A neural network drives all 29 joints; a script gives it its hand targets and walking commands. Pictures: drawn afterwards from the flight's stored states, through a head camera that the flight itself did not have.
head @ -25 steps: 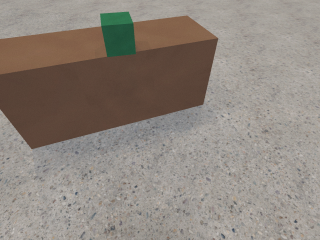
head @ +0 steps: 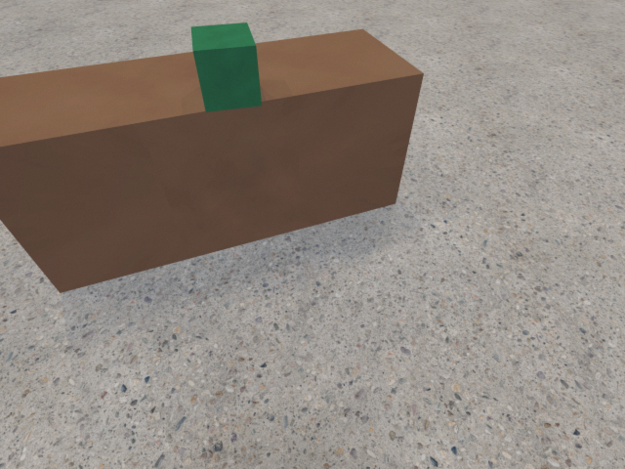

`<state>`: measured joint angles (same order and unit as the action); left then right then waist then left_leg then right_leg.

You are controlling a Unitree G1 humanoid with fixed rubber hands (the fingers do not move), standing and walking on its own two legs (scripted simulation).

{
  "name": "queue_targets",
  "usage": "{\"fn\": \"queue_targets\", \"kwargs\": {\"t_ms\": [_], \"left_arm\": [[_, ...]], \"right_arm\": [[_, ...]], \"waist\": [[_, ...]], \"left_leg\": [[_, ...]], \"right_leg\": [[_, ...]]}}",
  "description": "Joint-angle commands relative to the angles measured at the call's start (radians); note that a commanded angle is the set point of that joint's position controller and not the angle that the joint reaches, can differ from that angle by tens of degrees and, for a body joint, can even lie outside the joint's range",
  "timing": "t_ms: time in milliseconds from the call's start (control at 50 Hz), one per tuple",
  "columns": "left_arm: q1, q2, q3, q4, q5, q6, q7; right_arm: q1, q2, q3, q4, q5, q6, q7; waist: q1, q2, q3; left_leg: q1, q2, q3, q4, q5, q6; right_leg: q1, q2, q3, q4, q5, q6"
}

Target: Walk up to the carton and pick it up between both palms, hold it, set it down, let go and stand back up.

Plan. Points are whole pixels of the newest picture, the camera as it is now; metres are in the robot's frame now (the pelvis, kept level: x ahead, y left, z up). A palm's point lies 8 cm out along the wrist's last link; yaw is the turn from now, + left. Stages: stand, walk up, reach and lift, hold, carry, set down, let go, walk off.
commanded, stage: stand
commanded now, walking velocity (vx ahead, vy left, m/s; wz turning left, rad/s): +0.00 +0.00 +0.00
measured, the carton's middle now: (226, 66) +1.31 +0.23 -0.04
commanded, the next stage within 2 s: walk up in 0.60 s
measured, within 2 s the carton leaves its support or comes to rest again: neither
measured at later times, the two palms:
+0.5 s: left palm out of the picture +0.07 +0.28 -0.12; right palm out of the picture +0.06 -0.29 -0.13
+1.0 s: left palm out of the picture +0.06 +0.32 -0.12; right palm out of the picture +0.11 -0.28 -0.11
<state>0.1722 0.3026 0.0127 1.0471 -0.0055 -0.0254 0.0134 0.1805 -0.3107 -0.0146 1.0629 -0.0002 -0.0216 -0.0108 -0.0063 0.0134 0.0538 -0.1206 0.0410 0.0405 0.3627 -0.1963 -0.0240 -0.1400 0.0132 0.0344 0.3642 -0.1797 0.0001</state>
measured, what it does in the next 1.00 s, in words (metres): lifts its left foot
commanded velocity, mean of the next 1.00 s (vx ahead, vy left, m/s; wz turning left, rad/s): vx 0.00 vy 0.00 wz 0.00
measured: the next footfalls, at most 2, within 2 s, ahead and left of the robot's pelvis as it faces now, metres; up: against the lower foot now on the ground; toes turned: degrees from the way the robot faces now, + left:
left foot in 1.06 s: +0.13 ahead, +0.18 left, +0.00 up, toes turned +11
right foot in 1.50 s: +0.43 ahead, -0.09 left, +0.00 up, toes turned +1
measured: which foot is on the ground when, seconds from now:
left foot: down 0.00-0.82, up 0.84-1.00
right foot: down 0.00-1.00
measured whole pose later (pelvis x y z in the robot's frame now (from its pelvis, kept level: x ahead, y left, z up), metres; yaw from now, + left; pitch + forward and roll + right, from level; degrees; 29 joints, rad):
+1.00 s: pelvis +0.04 +0.02 -0.01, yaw +6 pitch -3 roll -2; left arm 0.31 0.34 0.08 0.85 0.07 -0.04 -0.01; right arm 0.32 -0.35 -0.08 0.85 -0.04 -0.01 0.05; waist 0.01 0.02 0.05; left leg -0.38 0.09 0.02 0.76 -0.41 0.03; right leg -0.08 -0.03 -0.07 0.42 -0.30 -0.03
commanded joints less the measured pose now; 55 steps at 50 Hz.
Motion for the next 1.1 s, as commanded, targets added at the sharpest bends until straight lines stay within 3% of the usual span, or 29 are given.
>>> {"fn": "queue_targets", "kwargs": {"t_ms": [0, 60, 100, 160, 200, 260, 340, 400, 480, 520, 560, 620, 660, 760, 780, 800, 820, 840, 860, 880, 900, 920, 940, 980, 1000, 1020, 1040, 1060, 1080], "left_arm": [[-0.028, 0.188, 0.038, -0.065, -0.002, -0.021, 0.009], [-0.002, 0.191, 0.041, -0.057, -0.003, -0.022, 0.010], [-0.015, 0.198, 0.043, -0.061, 0.001, -0.024, 0.011], [-0.023, 0.190, 0.042, -0.058, -0.002, -0.023, 0.010], [-0.017, 0.196, 0.045, -0.054, -0.001, -0.023, 0.010], [-0.021, 0.195, 0.047, -0.055, 0.001, -0.021, 0.012], [-0.036, 0.194, 0.047, -0.055, 0.000, -0.022, 0.010], [-0.006, 0.199, 0.052, -0.050, -0.002, -0.024, 0.010], [-0.037, 0.192, 0.047, -0.059, -0.002, -0.024, 0.009], [-0.023, 0.202, 0.050, -0.051, -0.002, -0.024, 0.013], [-0.017, 0.192, 0.045, -0.053, -0.003, -0.023, 0.011], [-0.018, 0.198, 0.047, -0.051, -0.004, -0.022, 0.014], [-0.012, 0.204, 0.048, -0.050, -0.002, -0.021, 0.015], [-0.020, 0.204, 0.048, -0.052, -0.003, -0.020, 0.013], [0.066, 0.241, 0.096, -0.114, 0.039, -0.031, -0.008], [0.119, 0.267, 0.115, -0.122, 0.051, -0.032, -0.017], [0.156, 0.289, 0.133, -0.139, 0.057, -0.030, -0.013], [0.177, 0.296, 0.142, -0.167, 0.062, -0.033, -0.006], [0.160, 0.302, 0.143, -0.202, 0.068, -0.039, 0.001], [0.118, 0.310, 0.147, -0.231, 0.072, -0.042, 0.005], [0.093, 0.308, 0.142, -0.258, 0.078, -0.044, 0.006], [0.057, 0.307, 0.141, -0.285, 0.082, -0.045, 0.004], [0.039, 0.293, 0.135, -0.309, 0.085, -0.045, -0.004], [0.002, 0.294, 0.137, -0.346, 0.078, -0.040, -0.023], [-0.041, 0.296, 0.139, -0.356, 0.075, -0.034, -0.030], [-0.043, 0.275, 0.133, -0.370, 0.078, -0.024, -0.033], [-0.018, 0.219, 0.116, -0.384, 0.080, -0.015, -0.042], [-0.013, 0.150, 0.096, -0.442, 0.056, -0.014, -0.050], [-0.032, 0.204, 0.108, -0.497, 0.047, -0.008, -0.052]], "right_arm": [[-0.009, -0.193, -0.041, -0.056, 0.004, -0.023, -0.012], [-0.023, -0.201, -0.043, -0.055, -0.001, -0.021, -0.013], [-0.016, -0.189, -0.041, -0.054, 0.002, -0.022, -0.010], [0.000, -0.185, -0.039, -0.050, 0.004, -0.023, -0.015], [0.002, -0.182, -0.039, -0.046, 0.001, -0.022, -0.014], [0.002, -0.187, -0.040, -0.045, -0.003, -0.019, -0.012], [-0.016, -0.191, -0.042, -0.044, 0.000, -0.020, -0.016], [-0.019, -0.187, -0.038, -0.046, -0.001, -0.022, -0.013], [-0.007, -0.188, -0.038, -0.043, -0.001, -0.023, -0.017], [-0.005, -0.188, -0.039, -0.041, 0.002, -0.021, -0.018], [-0.008, -0.201, -0.043, -0.044, 0.005, -0.021, -0.019], [-0.009, -0.193, -0.041, -0.037, -0.003, -0.019, -0.017], [-0.009, -0.193, -0.040, -0.038, 0.002, -0.016, -0.016], [-0.013, -0.201, -0.043, -0.039, 0.004, -0.019, -0.018], [0.063, -0.179, -0.071, -0.084, -0.020, -0.025, -0.001], [0.001, -0.183, -0.078, -0.128, -0.038, -0.027, 0.009], [-0.050, -0.161, -0.080, -0.187, -0.043, -0.025, 0.018], [-0.075, -0.173, -0.089, -0.238, -0.052, -0.020, 0.024], [-0.054, -0.190, -0.101, -0.268, -0.047, -0.019, 0.032], [-0.011, -0.198, -0.111, -0.289, -0.041, -0.018, 0.039], [0.022, -0.199, -0.113, -0.306, -0.039, -0.017, 0.046], [0.059, -0.203, -0.114, -0.313, -0.038, -0.015, 0.052], [0.079, -0.203, -0.113, -0.338, -0.039, -0.014, 0.061], [0.179, -0.205, -0.121, -0.337, -0.040, -0.007, 0.072], [0.284, -0.202, -0.130, -0.320, -0.039, -0.003, 0.071], [0.379, -0.217, -0.141, -0.299, -0.038, -0.005, 0.063], [0.489, -0.271, -0.159, -0.276, -0.045, -0.012, 0.048], [0.545, -0.377, -0.170, -0.301, -0.058, -0.022, 0.027], [0.445, -0.361, -0.155, -0.351, -0.055, -0.023, 0.006]], "waist": [[-0.004, -0.014, -0.043], [0.007, 0.001, -0.056], [0.005, -0.029, -0.059], [-0.003, 0.005, -0.030], [-0.007, -0.018, -0.056], [-0.003, 0.006, -0.041], [-0.004, -0.032, -0.033], [0.005, 0.014, -0.041], [0.001, -0.025, -0.051], [-0.005, -0.001, -0.060], [-0.003, -0.015, -0.059], [0.004, -0.033, -0.051], [0.005, -0.005, -0.045], [-0.002, -0.005, -0.043], [0.023, -0.054, -0.112], [0.064, -0.122, -0.032], [0.095, -0.185, 0.054], [0.118, -0.167, 0.099], [0.086, -0.107, 0.081], [0.051, -0.089, 0.072], [0.032, -0.080, 0.063], [0.015, -0.122, 0.043], [0.013, -0.170, 0.059], [-0.031, -0.182, 0.067], [-0.087, -0.157, 0.061], [-0.121, -0.080, 0.044], [-0.160, 0.097, 0.023], [-0.191, 0.371, 0.022], [-0.146, 0.199, 0.054]], "left_leg": [[0.008, 0.102, -0.090, -0.071, 0.060, 0.037], [0.010, 0.105, -0.085, -0.073, 0.071, 0.039], [0.013, 0.105, -0.088, -0.071, 0.069, 0.035], [0.005, 0.104, -0.085, -0.079, 0.074, 0.036], [0.025, 0.106, -0.090, -0.073, 0.083, 0.038], [0.027, 0.105, -0.078, -0.071, 0.079, 0.033], [0.016, 0.107, -0.087, -0.077, 0.075, 0.033], [0.008, 0.109, -0.081, -0.076, 0.081, 0.035], [0.026, 0.113, -0.085, -0.076, 0.116, 0.035], [0.045, 0.112, -0.084, -0.074, 0.122, 0.030], [0.043, 0.113, -0.083, -0.072, 0.120, 0.034], [0.034, 0.114, -0.079, -0.079, 0.112, 0.035], [0.033, 0.114, -0.077, -0.078, 0.110, 0.031], [0.046, 0.117, -0.081, -0.083, 0.095, 0.032], [-0.069, 0.050, -0.059, 0.042, -0.334, 0.101], [-0.246, 0.026, -0.025, 0.167, -0.413, 0.102], [-0.434, -0.006, 0.029, 0.309, -0.352, 0.088], [-0.552, 0.037, -0.050, 0.466, -0.358, 0.087], [-0.559, 0.070, -0.108, 0.531, -0.329, 0.077], [-0.536, 0.099, -0.135, 0.548, -0.302, 0.071], [-0.511, 0.109, -0.121, 0.521, -0.275, 0.063], [-0.438, 0.115, -0.095, 0.474, -0.253, 0.054], [-0.369, 0.098, -0.063, 0.406, -0.235, 0.051], [-0.159, 0.057, 0.007, 0.336, -0.142, 0.054], [0.007, 0.030, 0.055, 0.289, -0.052, 0.058], [0.162, -0.020, 0.100, 0.276, -0.084, 0.061], [0.285, -0.025, 0.051, 0.233, -0.187, 0.086], [0.275, 0.260, -0.556, -0.086, -0.635, 0.188], [0.097, 0.391, -0.860, -0.281, -0.737, 0.295]], "right_leg": [[-0.022, -0.125, 0.090, -0.079, 0.092, -0.025], [-0.007, -0.129, 0.090, -0.076, 0.105, -0.024], [-0.005, -0.125, 0.085, -0.077, 0.110, -0.026], [-0.013, -0.129, 0.098, -0.077, 0.122, -0.029], [-0.009, -0.125, 0.083, -0.082, 0.121, -0.025], [-0.022, -0.125, 0.089, -0.083, 0.095, -0.025], [-0.020, -0.128, 0.088, -0.091, 0.105, -0.024], [-0.001, -0.129, 0.091, -0.084, 0.124, -0.023], [0.001, -0.124, 0.083, -0.073, 0.148, -0.023], [0.000, -0.126, 0.084, -0.074, 0.165, -0.023], [0.005, -0.131, 0.085, -0.078, 0.193, -0.024], [0.010, -0.128, 0.081, -0.086, 0.161, -0.025], [0.001, -0.133, 0.089, -0.084, 0.160, -0.023], [-0.006, -0.126, 0.088, -0.093, 0.136, -0.021], [0.109, -0.104, 0.046, -0.059, -0.346, -0.074], [0.130, -0.160, 0.149, -0.118, -0.521, -0.121], [0.178, -0.277, 0.281, -0.209, -0.603, -0.188], [0.176, -0.385, 0.417, -0.271, -0.604, -0.260], [0.155, -0.411, 0.414, -0.279, -0.574, -0.283], [0.116, -0.412, 0.376, -0.268, -0.548, -0.279], [0.100, -0.397, 0.317, -0.255, -0.509, -0.269], [0.063, -0.367, 0.226, -0.234, -0.473, -0.249], [-0.006, -0.336, 0.160, -0.209, -0.459, -0.234], [-0.184, -0.290, 0.055, -0.141, -0.514, -0.202], [-0.306, -0.266, 0.002, -0.069, -0.578, -0.182], [-0.412, -0.200, -0.064, 0.082, -0.654, -0.163], [-0.511, -0.132, -0.146, 0.372, -0.649, -0.128], [-0.690, -0.008, -0.199, 0.754, -0.538, -0.068], [-0.688, -0.028, 0.043, 0.889, -0.458, -0.047]]}}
